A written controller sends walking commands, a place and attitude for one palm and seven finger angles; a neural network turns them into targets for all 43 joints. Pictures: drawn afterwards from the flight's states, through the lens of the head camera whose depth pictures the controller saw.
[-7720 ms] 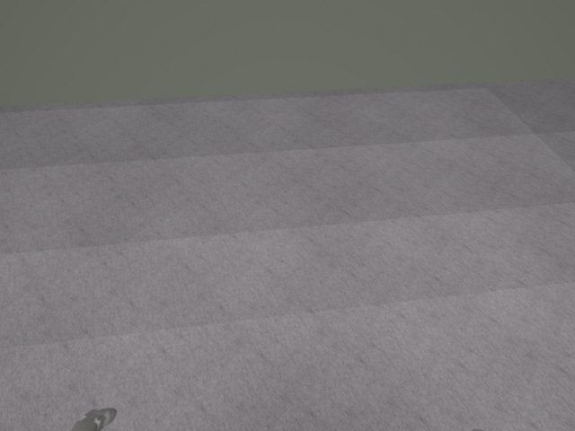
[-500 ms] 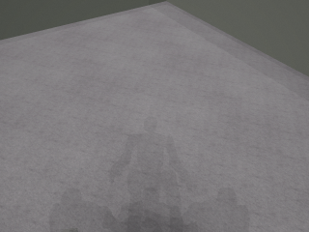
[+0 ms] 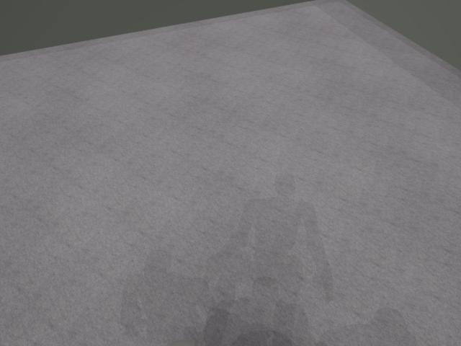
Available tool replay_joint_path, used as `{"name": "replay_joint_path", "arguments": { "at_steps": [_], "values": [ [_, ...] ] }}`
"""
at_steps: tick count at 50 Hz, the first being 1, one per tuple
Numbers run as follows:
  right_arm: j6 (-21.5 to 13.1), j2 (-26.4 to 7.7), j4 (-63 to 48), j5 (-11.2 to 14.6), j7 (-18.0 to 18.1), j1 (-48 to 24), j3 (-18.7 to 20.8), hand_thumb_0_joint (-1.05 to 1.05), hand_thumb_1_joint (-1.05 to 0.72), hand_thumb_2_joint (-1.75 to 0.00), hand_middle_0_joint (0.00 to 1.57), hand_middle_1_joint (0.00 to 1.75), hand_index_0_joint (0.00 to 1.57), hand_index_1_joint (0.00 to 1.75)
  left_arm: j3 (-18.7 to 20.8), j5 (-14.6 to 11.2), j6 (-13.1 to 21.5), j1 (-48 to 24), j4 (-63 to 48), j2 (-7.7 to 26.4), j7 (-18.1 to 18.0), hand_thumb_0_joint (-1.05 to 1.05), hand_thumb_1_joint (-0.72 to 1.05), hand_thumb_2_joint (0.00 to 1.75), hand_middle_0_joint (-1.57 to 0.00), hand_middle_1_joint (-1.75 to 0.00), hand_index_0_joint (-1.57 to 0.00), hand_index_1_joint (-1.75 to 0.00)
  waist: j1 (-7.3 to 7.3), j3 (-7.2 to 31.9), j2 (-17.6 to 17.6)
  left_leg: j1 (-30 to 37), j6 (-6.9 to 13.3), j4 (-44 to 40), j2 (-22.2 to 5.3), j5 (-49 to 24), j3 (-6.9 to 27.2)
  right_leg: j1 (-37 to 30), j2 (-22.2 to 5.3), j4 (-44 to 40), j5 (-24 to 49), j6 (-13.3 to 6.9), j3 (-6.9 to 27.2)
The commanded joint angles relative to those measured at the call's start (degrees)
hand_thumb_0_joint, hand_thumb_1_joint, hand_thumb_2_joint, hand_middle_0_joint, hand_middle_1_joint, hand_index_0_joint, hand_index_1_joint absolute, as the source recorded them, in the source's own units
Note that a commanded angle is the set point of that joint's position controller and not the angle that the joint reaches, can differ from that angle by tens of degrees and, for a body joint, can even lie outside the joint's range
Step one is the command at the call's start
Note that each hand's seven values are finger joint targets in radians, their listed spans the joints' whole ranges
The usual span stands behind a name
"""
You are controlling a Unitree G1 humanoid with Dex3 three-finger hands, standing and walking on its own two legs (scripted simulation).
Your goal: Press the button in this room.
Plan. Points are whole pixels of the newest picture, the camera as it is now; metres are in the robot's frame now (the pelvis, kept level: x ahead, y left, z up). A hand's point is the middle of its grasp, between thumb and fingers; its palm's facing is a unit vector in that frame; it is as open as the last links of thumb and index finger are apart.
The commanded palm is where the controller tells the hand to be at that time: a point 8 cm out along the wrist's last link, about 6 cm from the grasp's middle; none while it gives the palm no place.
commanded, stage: turn or walk to find it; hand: left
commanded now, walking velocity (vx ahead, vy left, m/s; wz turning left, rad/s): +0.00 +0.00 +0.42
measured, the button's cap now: out of the picture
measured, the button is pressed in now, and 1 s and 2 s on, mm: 0 0 0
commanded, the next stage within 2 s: none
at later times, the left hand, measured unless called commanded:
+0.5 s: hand out of the picture +0.04 +0.26 -0.16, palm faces +0.22 -0.94 -0.27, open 7.3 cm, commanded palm none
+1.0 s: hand out of the picture -0.08 +0.18 -0.16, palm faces +0.45 -0.86 -0.25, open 7.3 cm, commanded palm none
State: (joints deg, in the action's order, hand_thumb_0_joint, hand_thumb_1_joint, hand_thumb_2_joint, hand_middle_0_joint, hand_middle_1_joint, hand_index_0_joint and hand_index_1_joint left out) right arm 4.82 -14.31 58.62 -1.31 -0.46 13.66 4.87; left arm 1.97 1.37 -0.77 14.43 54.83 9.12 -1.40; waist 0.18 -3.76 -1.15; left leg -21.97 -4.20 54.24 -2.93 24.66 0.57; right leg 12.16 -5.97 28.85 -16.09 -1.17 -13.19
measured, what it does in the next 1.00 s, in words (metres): steps on the spot, turning left: left foot, then right foot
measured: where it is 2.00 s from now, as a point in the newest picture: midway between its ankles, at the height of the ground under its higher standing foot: outside the picture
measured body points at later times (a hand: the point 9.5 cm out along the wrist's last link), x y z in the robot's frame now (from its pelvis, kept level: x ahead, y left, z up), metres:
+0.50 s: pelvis -0.02 +0.03 +0.00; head +0.01 +0.03 +0.45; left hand +0.03 +0.30 -0.13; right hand +0.09 -0.20 -0.15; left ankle -0.03 +0.14 -0.74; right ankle +0.00 -0.11 -0.70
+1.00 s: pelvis -0.04 -0.01 +0.00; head +0.00 -0.01 +0.45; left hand -0.10 +0.23 -0.14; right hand +0.11 -0.23 -0.16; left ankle -0.12 +0.12 -0.70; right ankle +0.01 -0.10 -0.74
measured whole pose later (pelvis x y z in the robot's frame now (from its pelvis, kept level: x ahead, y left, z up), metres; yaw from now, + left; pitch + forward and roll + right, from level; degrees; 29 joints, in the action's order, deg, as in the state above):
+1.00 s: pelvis -0.04 -0.01 +0.00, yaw +25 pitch -1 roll +1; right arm 4.4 -13.9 58.2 -1.1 -0.5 12.5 4.5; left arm 2.3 1.5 -0.8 13.9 54.9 9.9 -1.3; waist 0.8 -4.4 -0.5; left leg -19.9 -3.7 49.2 -3.0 25.9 -1.0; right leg 13.0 -7.0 30.2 -16.1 -1.3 -14.3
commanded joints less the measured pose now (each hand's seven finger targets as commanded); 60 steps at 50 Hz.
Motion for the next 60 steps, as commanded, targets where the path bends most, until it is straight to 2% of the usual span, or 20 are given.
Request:
{"name": "replay_joint_path", "arguments": {
  "at_steps": [1,4,5,6,7,11,14,22,27,28,29,30,31,33,35,49,53,55,56,60],
  "values": [
    [-2.7,-1.4,-6.2,0.9,0.0,-4.6,-0.8,0.0,-0.9,-0.9,0.2,0.3,0.2,0.3,3.6,0.6,0.9,3.4,-1.8,14.2,-0.5,0.0,0.9,0.9,-0.2,-0.3,-0.2,-0.3,2.77,5.4,12.8,-0.5,0.8,-12.3,1.3,2.4,-4.4,-8.8,-15.3,-4.8,28.5,-7.3,11.4],
    [-3.6,-2.8,-4.8,0.9,0.1,0.7,-0.6,0.0,-0.9,-0.9,0.2,0.3,0.2,0.3,3.6,-0.2,0.4,0.9,-1.5,13.7,-0.3,0.0,0.9,0.9,-0.2,-0.3,-0.2,-0.3,-0.77,7.8,8.3,11.9,1.9,-30.0,1.1,-13.2,-4.9,-3.5,-12.8,3.8,23.5,-1.9,6.1],
    [-4.3,-6.9,-4.8,0.6,0.1,2.5,0.2,0.0,-0.9,-0.9,0.2,0.3,0.2,0.3,3.3,-0.8,-0.1,1.9,-2.5,11.3,-0.2,0.0,0.9,0.9,-0.2,-0.3,-0.2,-0.3,-1.82,9.7,-2.5,20.6,4.5,-34.7,-6.0,-22.9,4.2,5.8,-8.4,13.0,11.1,1.7,3.2],
    [-4.4,-12.1,-4.9,0.3,0.6,4.2,1.4,0.0,-0.9,-0.9,0.2,0.3,0.2,0.3,2.1,-0.8,-0.4,0.8,-4.7,7.5,0.1,0.0,0.9,0.9,-0.2,-0.3,-0.2,-0.3,-2.87,8.2,-18.0,24.8,10.9,-35.0,-19.1,-44.6,20.0,20.2,-1.4,23.5,-18.7,5.7,2.8],
    [-3.7,-13.2,-4.0,0.3,0.8,5.9,1.5,0.0,-0.9,-0.9,0.2,0.3,0.2,0.3,1.8,-0.4,-1.1,-2.7,-5.1,8.6,-0.2,0.0,0.9,0.9,-0.2,-0.3,-0.2,-0.3,-4.31,7.9,-12.7,19.6,14.9,-34.2,-21.3,-45.7,17.6,17.4,-1.2,30.1,-21.3,4.9,7.9],
    [-4.2,-8.1,-5.9,0.1,1.9,-2.8,-0.2,0.0,-0.9,-0.9,0.2,0.3,0.2,0.3,2.6,-0.4,-1.3,-3.3,-2.7,9.0,0.5,0.0,0.9,0.9,-0.2,-0.3,-0.2,-0.3,-0.96,1.9,-10.1,14.2,12.6,-34.5,-12.0,-40.9,9.9,18.8,-1.2,35.7,-9.4,5.4,11.3],
    [-4.7,-8.1,-6.2,0.4,1.9,-1.9,-0.2,0.0,-0.9,-0.9,0.2,0.3,0.2,0.3,2.4,-0.5,-1.1,-2.0,-2.2,9.0,0.7,0.0,0.9,0.9,-0.2,-0.3,-0.2,-0.3,-0.6,4.1,-6.4,17.2,12.2,-34.2,-10.3,-44.0,8.5,18.4,-0.3,34.7,-6.7,6.1,11.2],
    [-4.0,-8.4,-6.8,-0.2,1.4,-0.1,0.7,0.0,-0.9,-0.9,0.2,0.3,0.2,0.3,2.0,-0.8,-1.1,-6.7,-5.5,7.7,0.2,0.0,0.9,0.9,-0.2,-0.3,-0.2,-0.3,-2.16,3.6,-7.1,14.7,14.2,-33.8,-10.5,-37.8,15.1,13.8,1.8,21.3,-9.9,6.2,11.7],
    [-3.6,-8.5,-7.5,-0.1,1.1,-2.5,1.2,0.0,-0.9,-0.9,0.2,0.3,0.2,0.3,2.1,-1.1,0.0,-1.2,-4.7,8.0,0.1,0.0,0.9,0.9,-0.2,-0.3,-0.2,-0.3,0.77,6.1,-7.5,8.4,11.6,-29.3,-7.2,-34.3,16.3,0.6,4.1,2.3,-0.2,5.2,9.9],
    [-3.6,-7.3,-7.7,0.3,1.0,-2.2,1.1,0.0,-0.9,-0.9,0.2,0.3,0.2,0.3,2.4,-1.0,0.5,0.2,-4.4,9.1,-0.1,0.0,0.9,0.9,-0.2,-0.3,-0.2,-0.3,1.38,7.0,-4.3,5.0,9.4,-26.5,-4.9,-29.8,15.3,-5.4,2.8,-5.1,5.6,4.8,10.5],
    [-3.7,-4.8,-8.0,0.8,0.7,-1.3,0.9,0.0,-0.9,-0.9,0.2,0.3,0.2,0.3,3.1,-0.4,1.2,2.1,-4.3,12.7,-0.4,0.0,0.9,0.9,-0.2,-0.3,-0.2,-0.3,2.13,8.7,4.2,-2.9,6.1,-19.8,-0.7,-17.8,11.2,-13.9,-5.4,-9.8,8.1,2.7,18.2],
    [-3.7,-1.4,-9.7,0.7,0.5,-1.9,0.1,0.0,-0.9,-0.9,0.2,0.3,0.2,0.3,4.0,0.3,1.5,3.1,-4.2,17.4,-0.8,0.0,0.9,0.9,-0.2,-0.3,-0.2,-0.3,2.85,7.4,18.5,-12.0,2.5,-6.8,7.1,6.1,2.4,-15.4,-19.5,-11.3,16.9,-3.9,32.1],
    [-3.0,-4.3,-9.7,0.4,0.7,-3.1,1.0,0.0,-0.9,-0.9,0.2,0.3,0.2,0.3,3.6,-0.2,1.1,3.2,-4.9,17.4,-0.8,0.0,0.9,0.9,-0.2,-0.3,-0.2,-0.3,3.36,7.1,13.6,-9.4,2.8,3.9,5.1,9.9,4.6,-6.9,-22.7,-11.9,17.5,-8.2,31.3],
    [-1.6,-4.4,-6.9,0.0,0.2,-0.4,1.5,0.0,-0.9,-0.9,0.2,0.3,0.2,0.3,3.4,-0.4,1.1,-4.6,-6.4,13.7,-0.8,0.0,0.9,0.9,-0.2,-0.3,-0.2,-0.3,-0.32,2.2,11.3,-9.1,2.6,14.2,3.3,2.6,5.7,1.0,-16.5,-15.1,2.8,-6.6,25.2],
    [-1.3,-3.5,-5.0,-0.2,-0.4,2.0,1.4,0.0,-0.9,-0.9,0.2,0.3,0.2,0.3,2.3,-0.5,1.2,-7.8,-7.3,10.9,-0.7,0.0,0.9,0.9,-0.2,-0.3,-0.2,-0.3,-2.31,-0.2,9.1,-8.7,1.8,17.0,2.0,-3.5,3.6,3.1,-11.9,-14.0,4.0,-3.9,16.9],
    [-2.6,-1.4,-6.3,0.9,-0.1,-4.7,-0.8,0.0,-0.9,-0.9,0.2,0.3,0.2,0.3,3.6,0.5,1.0,2.6,-2.0,14.0,-0.5,0.0,0.9,0.9,-0.2,-0.3,-0.2,-0.3,2.9,4.9,12.0,-0.9,0.8,-10.8,0.8,2.9,-4.0,-8.1,-15.7,-6.0,25.9,-7.6,11.6],
    [-3.6,-3.3,-4.8,0.8,0.1,1.4,-0.5,0.0,-0.9,-0.9,0.2,0.3,0.2,0.3,3.6,-0.4,0.2,0.2,-1.7,13.5,-0.3,0.0,0.9,0.9,-0.2,-0.3,-0.2,-0.3,-1.42,7.3,7.3,14.0,2.3,-30.0,0.4,-14.4,-4.8,-0.2,-12.8,3.8,18.5,-1.3,5.2],
    [-4.1,-12.2,-4.8,0.2,0.5,4.6,1.4,0.0,-0.9,-0.9,0.2,0.3,0.2,0.3,2.0,-0.7,-0.6,-1.1,-4.9,7.2,0.1,0.0,0.9,0.9,-0.2,-0.3,-0.2,-0.3,-3.32,6.3,-17.8,21.3,11.6,-36.7,-19.3,-39.3,20.2,20.1,-1.2,24.1,-19.9,5.4,3.2],
    [-3.6,-12.6,-4.4,0.0,0.7,4.9,1.4,0.0,-0.9,-0.9,0.2,0.3,0.2,0.3,2.1,-0.4,-1.3,-3.5,-5.4,8.6,-0.1,0.0,0.9,0.9,-0.2,-0.3,-0.2,-0.3,-3.87,5.7,-12.2,16.4,14.9,-36.5,-21.3,-36.0,17.4,17.5,-1.5,30.3,-20.1,4.6,7.9],
    [-4.3,-7.9,-6.3,0.0,1.8,-3.5,-0.3,0.0,-0.9,-0.9,0.2,0.3,0.2,0.3,2.6,-0.3,-1.4,-2.9,-2.6,9.0,0.7,0.0,0.9,0.9,-0.2,-0.3,-0.2,-0.3,-0.51,2.0,-9.1,13.3,12.7,-35.8,-12.2,-34.5,10.4,19.1,-1.1,35.4,-8.7,5.2,11.3]
  ]
}}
